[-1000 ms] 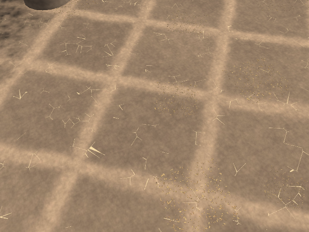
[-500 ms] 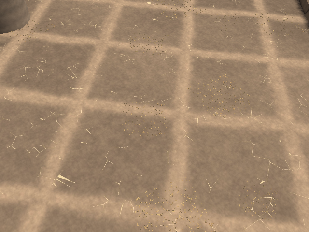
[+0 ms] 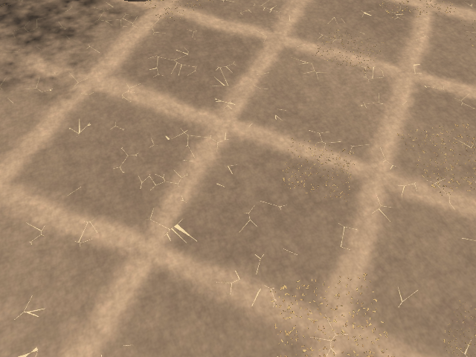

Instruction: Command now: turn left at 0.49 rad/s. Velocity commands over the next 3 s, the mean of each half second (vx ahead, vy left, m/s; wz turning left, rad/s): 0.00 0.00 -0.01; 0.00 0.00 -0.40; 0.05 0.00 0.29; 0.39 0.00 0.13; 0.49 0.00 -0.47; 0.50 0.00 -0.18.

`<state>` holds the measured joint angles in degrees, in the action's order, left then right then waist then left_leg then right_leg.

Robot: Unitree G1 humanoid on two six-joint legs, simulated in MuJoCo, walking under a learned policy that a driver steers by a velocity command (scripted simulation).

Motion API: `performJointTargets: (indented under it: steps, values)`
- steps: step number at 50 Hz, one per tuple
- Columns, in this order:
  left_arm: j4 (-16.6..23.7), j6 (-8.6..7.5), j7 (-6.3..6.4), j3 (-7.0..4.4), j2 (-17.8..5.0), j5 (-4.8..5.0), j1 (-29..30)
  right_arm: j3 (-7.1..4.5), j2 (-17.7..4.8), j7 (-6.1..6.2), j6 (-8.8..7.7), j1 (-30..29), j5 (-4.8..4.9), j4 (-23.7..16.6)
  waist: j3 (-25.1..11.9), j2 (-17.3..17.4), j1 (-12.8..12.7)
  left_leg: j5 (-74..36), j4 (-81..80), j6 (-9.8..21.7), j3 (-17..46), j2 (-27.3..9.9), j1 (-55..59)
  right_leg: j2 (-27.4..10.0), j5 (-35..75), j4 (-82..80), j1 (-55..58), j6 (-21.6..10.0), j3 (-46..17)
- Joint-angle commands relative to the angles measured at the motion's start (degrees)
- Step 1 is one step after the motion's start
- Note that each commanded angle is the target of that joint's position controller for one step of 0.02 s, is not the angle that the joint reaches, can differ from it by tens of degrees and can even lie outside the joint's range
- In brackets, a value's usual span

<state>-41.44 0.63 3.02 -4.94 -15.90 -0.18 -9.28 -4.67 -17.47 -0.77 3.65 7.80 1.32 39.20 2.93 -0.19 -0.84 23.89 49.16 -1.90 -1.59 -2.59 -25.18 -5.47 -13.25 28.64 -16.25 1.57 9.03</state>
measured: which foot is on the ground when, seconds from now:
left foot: up 0.00-0.04, down 0.06-0.60, up 0.62-1.00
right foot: down 0.00-0.06, up 0.08-0.56, down 0.58-1.00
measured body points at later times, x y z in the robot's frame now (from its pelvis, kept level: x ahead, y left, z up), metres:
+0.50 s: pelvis +0.00 +0.03 +0.00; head +0.03 +0.02 +0.45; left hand +0.14 +0.31 -0.11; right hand +0.15 -0.24 -0.10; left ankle +0.00 +0.12 -0.73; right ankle -0.04 -0.09 -0.71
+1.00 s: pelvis +0.00 +0.00 +0.01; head +0.03 -0.02 +0.46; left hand +0.23 +0.23 -0.08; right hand +0.07 -0.31 -0.10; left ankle +0.06 +0.15 -0.71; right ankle -0.04 -0.09 -0.73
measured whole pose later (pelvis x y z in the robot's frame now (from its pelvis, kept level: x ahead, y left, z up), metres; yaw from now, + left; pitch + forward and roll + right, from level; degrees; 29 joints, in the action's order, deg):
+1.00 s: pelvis +0.00 +0.00 +0.01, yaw -17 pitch +1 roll +1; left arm -41.3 1.3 1.1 -2.6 -16.4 -0.3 -7.7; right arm -4.7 -17.0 1.6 0.8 7.5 0.5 43.7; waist 2.3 1.1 -0.5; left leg 19.7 41.0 -4.9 2.5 -1.3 -21.9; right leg 3.9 -15.1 27.1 -12.6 -2.9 -6.3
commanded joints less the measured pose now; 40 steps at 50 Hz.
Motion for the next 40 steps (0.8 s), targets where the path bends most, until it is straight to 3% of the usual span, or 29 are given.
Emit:
performJointTargets:
  steps: [1,2,3,4,5,6,7,8,9,11,14,16,19,25,28,29,30,31,32,33,34,35,36,40]
  values:
    - [3.0,-0.16,-0.20,-2.66,-10.4,1.50,1.9,-1.39,-4.0,-0.87,-0.35,3.9,-0.26,-3.4,-9.5,-8.1,2.1,-8.9,-15.0,2.2,-4.2,2.5,9.8,-11.9,14.9,-2.9,4.8,-9.5,-6.7]
    - [1.7,-0.04,-0.56,-2.14,-8.6,1.66,-0.4,-1.95,-5.1,-0.45,-0.35,6.4,-0.69,-2.4,-9.1,-5.2,2.5,-13.1,-20.9,3.9,-3.1,4.0,15.6,-10.1,9.2,1.8,0.9,-6.4,-4.5]
    - [1.4,0.08,-1.16,-1.17,-5.2,0.00,-2.6,-3.19,-10.1,0.42,-0.62,7.4,-0.93,-2.9,-7.7,8.0,1.3,-29.3,-26.1,7.5,10.7,-4.5,22.9,-4.5,-5.2,15.1,-10.1,-1.0,0.9]
    - [4.9,-0.13,-1.14,-0.24,-3.8,-1.82,0.7,-3.58,-15.3,0.82,-1.23,6.7,-2.40,-5.3,-7.1,21.1,1.5,-44.7,-28.1,19.1,30.2,-19.9,23.0,3.0,-26.6,29.2,-24.0,3.1,-1.2]
    - [5.4,-0.31,-0.66,-1.11,-6.9,-0.53,5.6,-2.92,-12.9,0.30,-2.72,8.4,-4.07,-5.2,-11.5,13.2,5.9,-38.6,-29.9,23.5,30.9,-20.7,19.4,2.8,-26.8,37.7,-22.5,2.6,-10.1]
    - [5.0,0.00,-0.47,-1.44,-7.5,0.74,5.6,-2.24,-11.4,0.27,-3.75,6.1,-3.94,-4.7,-8.8,10.6,3.8,-32.7,-30.2,20.7,25.5,-17.5,17.7,2.0,-22.3,39.6,-23.2,1.7,-11.3]
    - [3.0,0.35,-0.16,-1.52,-7.0,0.54,3.4,-1.56,-8.9,0.63,-4.15,2.5,-2.93,-4.5,-7.9,7.8,1.9,-27.4,-29.8,17.0,20.9,-14.3,16.8,1.0,-17.3,38.4,-22.8,1.3,-11.8]
    - [1.3,0.73,0.09,-1.58,-7.0,-0.02,1.9,-0.33,-5.5,0.99,-4.29,-0.5,-2.12,-4.3,-7.5,7.0,0.6,-27.5,-29.6,14.6,17.4,-12.5,15.5,0.3,-13.0,36.6,-20.8,1.5,-12.4]
    - [-0.2,0.93,-0.07,-1.45,-6.3,-0.20,-0.4,0.74,-2.9,1.35,-4.51,-1.9,-2.11,-3.7,-8.1,7.1,-0.8,-30.6,-29.7,13.6,13.6,-10.6,13.1,0.5,-9.1,35.8,-16.1,1.9,-12.2]
    - [-2.4,0.93,-0.75,-0.76,-4.3,0.41,-3.1,1.66,-0.3,1.68,-5.01,-1.7,-2.95,-2.2,-8.9,6.9,-1.4,-30.6,-30.3,12.7,8.5,-8.7,12.7,0.6,-4.6,30.2,-10.5,2.5,-12.0]
    - [-1.2,0.77,-1.23,0.29,-3.7,0.68,1.6,0.99,-2.8,2.35,-5.04,-1.2,-3.19,-0.7,-6.6,6.8,1.1,-26.3,-31.2,13.1,7.6,-9.3,14.3,0.8,-5.2,18.0,-6.8,2.7,-11.3]
    - [0.0,0.89,-1.29,-0.01,-5.8,0.98,2.7,-0.09,-5.9,2.67,-4.30,0.2,-2.70,0.2,-5.3,7.1,2.4,-25.5,-31.0,15.1,9.9,-11.9,16.4,1.5,-9.6,16.6,-7.9,2.8,-10.2]
    - [0.7,1.09,-1.32,-0.16,-6.4,1.43,2.6,-0.91,-7.2,3.01,-3.26,1.1,-1.99,0.8,-3.7,6.1,3.3,-27.7,-30.6,17.3,13.0,-15.4,19.7,1.4,-13.5,17.9,-11.5,2.5,-9.8]
    - [0.7,1.47,-2.66,0.01,-4.8,1.72,0.6,-1.69,-7.2,3.44,-2.21,-1.8,-1.70,0.3,-6.8,5.8,1.7,-41.1,-27.3,16.7,8.3,-16.4,22.5,2.5,-13.6,14.6,-7.5,0.9,-6.9]
    - [-0.1,1.63,-3.72,-0.27,-4.8,1.68,-2.8,-2.09,-7.7,3.58,-1.48,-3.4,-0.49,0.5,-8.0,6.7,-1.0,-37.2,-22.5,12.6,3.0,-14.1,20.2,4.8,-2.2,0.5,0.9,-2.0,-3.9]
    - [-0.1,1.63,-3.54,-0.89,-6.8,1.19,-3.8,-2.12,-7.1,3.44,-1.52,-1.2,-0.15,1.5,-7.7,4.2,-1.2,-28.7,-18.1,8.5,0.0,-11.5,16.2,4.4,6.8,-5.9,5.9,-4.3,-7.1]
    - [0.4,1.52,-2.64,-2.47,-12.8,0.91,-5.3,-1.53,-4.3,3.08,-1.87,-0.9,-1.91,0.7,-8.5,-8.2,0.2,-13.0,-4.6,2.6,-6.4,-5.7,3.4,-5.9,23.9,-8.3,15.5,-9.0,-22.3]
    - [1.2,0.81,-2.77,-3.11,-16.7,-0.42,-6.4,-0.89,-3.0,3.22,-2.40,-7.2,-3.01,-3.0,-7.4,-16.6,-2.1,14.6,7.0,-1.3,-3.9,4.2,-10.9,-17.8,37.5,-8.9,17.5,-21.0,-39.1]
    - [2.0,-0.47,-2.99,-2.49,-14.4,-1.31,-6.3,-1.49,-4.9,3.11,-2.66,-8.9,-2.54,-3.1,-9.6,-7.9,-3.6,16.2,16.3,-1.5,3.7,3.0,-13.0,-17.3,34.3,-9.6,17.5,-23.6,-37.5]
    - [2.2,-1.42,-2.87,-2.11,-13.3,-0.91,-3.2,-1.92,-5.8,2.82,-2.65,-7.3,-1.38,-2.3,-8.1,-5.9,-1.3,10.7,18.4,-1.0,5.4,1.8,-14.0,-13.8,31.2,-9.2,16.5,-20.5,-32.1]
    - [2.7,-1.68,-2.55,-2.02,-12.3,0.16,-0.1,-2.22,-6.1,3.04,-2.63,-5.5,-1.30,-0.9,-6.9,-3.6,0.3,5.9,17.2,-1.1,5.7,1.2,-14.5,-10.3,27.5,-8.9,15.5,-17.1,-28.5]
    - [3.2,-1.63,-2.22,-1.45,-10.8,1.13,1.6,-2.50,-7.0,3.38,-2.54,-4.9,-1.77,-0.5,-6.2,-3.9,0.8,2.5,15.8,-1.6,6.1,0.6,-14.7,-9.2,27.4,-9.0,15.0,-15.5,-27.4]
    - [3.3,-1.38,-1.86,-1.06,-10.1,1.30,1.6,-2.50,-6.5,3.42,-2.65,-4.2,-1.92,-0.2,-6.7,-4.7,1.3,-0.1,16.4,-2.2,5.7,1.2,-12.2,-7.7,29.3,-9.0,13.4,-15.2,-26.0]
    - [3.7,-0.69,-1.23,-0.90,-9.9,0.69,-0.1,-1.97,-4.9,3.35,-3.05,-3.0,-1.12,0.1,-7.8,-5.7,0.8,-4.7,9.6,-3.7,5.0,2.1,-10.1,-5.7,28.5,-8.8,14.5,-15.0,-24.3]
Next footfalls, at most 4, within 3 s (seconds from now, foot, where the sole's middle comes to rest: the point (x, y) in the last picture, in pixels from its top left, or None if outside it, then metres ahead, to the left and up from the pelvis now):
0.06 left None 0.04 0.12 -0.77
0.58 right None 0.00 -0.09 -0.77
1.06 left None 0.10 0.13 -0.77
1.72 left None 0.17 0.19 -0.77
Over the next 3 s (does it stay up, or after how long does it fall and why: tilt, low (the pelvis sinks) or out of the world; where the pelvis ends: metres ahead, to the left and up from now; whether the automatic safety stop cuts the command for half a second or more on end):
stays up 0.76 0.04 0.01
